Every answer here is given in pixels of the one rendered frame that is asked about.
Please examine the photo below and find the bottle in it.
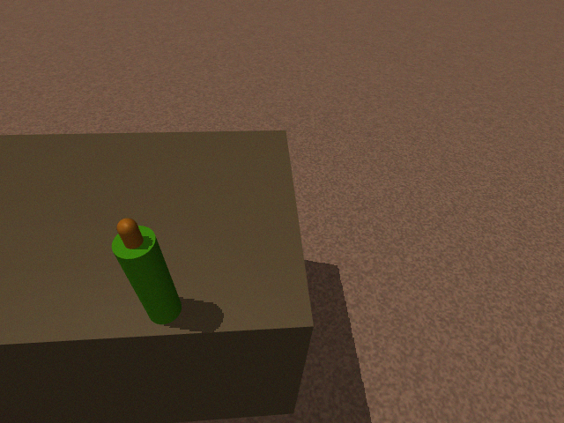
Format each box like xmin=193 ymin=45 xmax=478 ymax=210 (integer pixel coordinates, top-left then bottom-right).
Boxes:
xmin=112 ymin=218 xmax=182 ymax=324

